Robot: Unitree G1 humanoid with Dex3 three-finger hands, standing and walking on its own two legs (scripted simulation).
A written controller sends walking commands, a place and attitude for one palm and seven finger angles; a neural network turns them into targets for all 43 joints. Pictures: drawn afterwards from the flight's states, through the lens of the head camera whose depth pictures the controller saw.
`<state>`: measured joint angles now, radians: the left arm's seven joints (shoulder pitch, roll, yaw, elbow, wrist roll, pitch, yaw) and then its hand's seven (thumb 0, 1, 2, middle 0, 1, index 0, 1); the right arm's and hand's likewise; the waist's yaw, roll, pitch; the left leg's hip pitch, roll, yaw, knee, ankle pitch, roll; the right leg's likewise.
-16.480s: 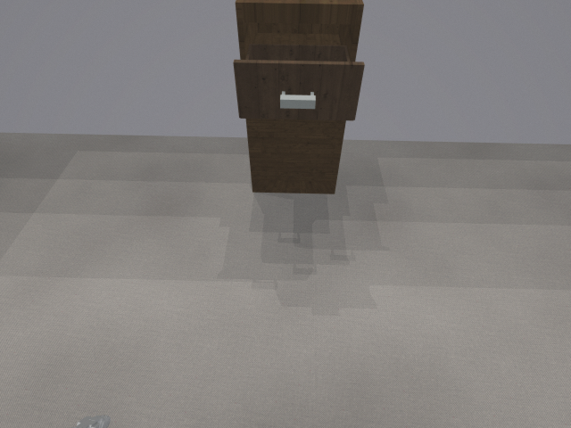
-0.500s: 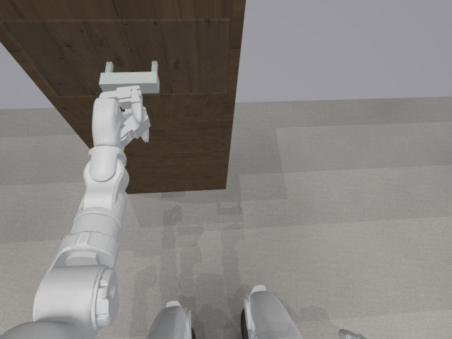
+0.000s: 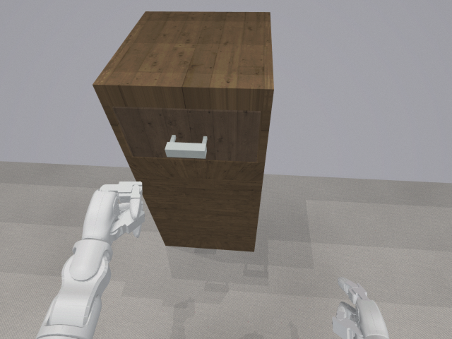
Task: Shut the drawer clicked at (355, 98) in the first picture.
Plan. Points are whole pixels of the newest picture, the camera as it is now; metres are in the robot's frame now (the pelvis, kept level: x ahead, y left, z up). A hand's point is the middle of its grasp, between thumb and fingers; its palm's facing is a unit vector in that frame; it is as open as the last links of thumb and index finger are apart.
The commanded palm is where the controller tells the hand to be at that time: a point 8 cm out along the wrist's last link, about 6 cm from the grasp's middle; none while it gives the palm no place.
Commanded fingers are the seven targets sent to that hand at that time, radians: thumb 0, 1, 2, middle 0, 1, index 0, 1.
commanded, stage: draw the hand back to the body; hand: left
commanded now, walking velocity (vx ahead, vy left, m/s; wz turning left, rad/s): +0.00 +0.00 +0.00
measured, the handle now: (187, 144) +0.59 +0.13 -0.03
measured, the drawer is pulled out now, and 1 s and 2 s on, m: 0.00 0.00 0.00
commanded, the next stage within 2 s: step back with the hand held close in 0.74 s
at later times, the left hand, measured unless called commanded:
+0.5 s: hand (28, 251) +0.20 +0.24 +0.17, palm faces +0.36 -0.85 -0.38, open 3.3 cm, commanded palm +0.14 +0.29 +0.19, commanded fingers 0.00 0.90 0.90 -1.40 -1.60 -1.40 -1.60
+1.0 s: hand out of the picture +0.18 +0.26 +0.19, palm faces +0.41 -0.79 -0.45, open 3.2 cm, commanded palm +0.12 +0.29 +0.20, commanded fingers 0.00 0.90 0.90 -1.40 -1.60 -1.40 -1.60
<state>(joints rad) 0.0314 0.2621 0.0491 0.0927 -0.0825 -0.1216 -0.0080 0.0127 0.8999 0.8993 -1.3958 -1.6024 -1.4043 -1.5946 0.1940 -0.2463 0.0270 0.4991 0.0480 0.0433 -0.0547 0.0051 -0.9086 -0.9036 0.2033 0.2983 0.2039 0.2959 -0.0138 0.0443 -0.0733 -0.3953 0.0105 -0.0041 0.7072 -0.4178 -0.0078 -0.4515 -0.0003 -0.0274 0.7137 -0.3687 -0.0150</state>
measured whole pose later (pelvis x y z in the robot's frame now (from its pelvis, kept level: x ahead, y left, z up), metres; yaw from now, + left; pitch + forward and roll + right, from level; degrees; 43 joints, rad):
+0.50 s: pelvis +0.00 +0.01 +0.02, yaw +0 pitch -3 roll +0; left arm 0.46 0.33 0.23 -0.42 -0.06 -0.05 0.09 0.01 0.90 0.90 -1.40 -1.60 -1.41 -1.59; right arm 0.20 -0.22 0.06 0.60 0.00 -0.06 -0.07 0.01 -0.90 -0.90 0.21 0.30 0.21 0.30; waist 0.06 0.07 0.00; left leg -0.07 0.00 -0.01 0.44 -0.31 0.01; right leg -0.12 -0.01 -0.03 0.44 -0.26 0.00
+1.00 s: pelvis -0.01 +0.01 +0.02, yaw +0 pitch -2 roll -1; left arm 0.54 0.35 0.36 -0.48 -0.04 -0.16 0.11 0.01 0.89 0.90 -1.40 -1.60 -1.41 -1.59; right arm 0.18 -0.23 0.03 0.60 -0.01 -0.07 -0.07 0.01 -0.90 -0.90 0.21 0.30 0.21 0.30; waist 0.03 0.06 0.01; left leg -0.13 0.01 0.00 0.46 -0.30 0.01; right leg -0.16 0.00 -0.03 0.41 -0.22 0.00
